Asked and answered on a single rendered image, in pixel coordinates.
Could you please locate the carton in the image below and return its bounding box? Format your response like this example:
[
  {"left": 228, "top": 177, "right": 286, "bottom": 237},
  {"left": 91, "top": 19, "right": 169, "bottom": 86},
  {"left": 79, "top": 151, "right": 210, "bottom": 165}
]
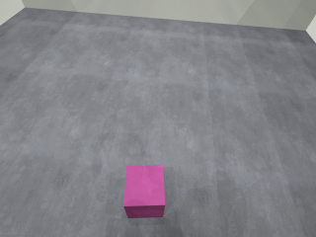
[{"left": 123, "top": 165, "right": 166, "bottom": 218}]

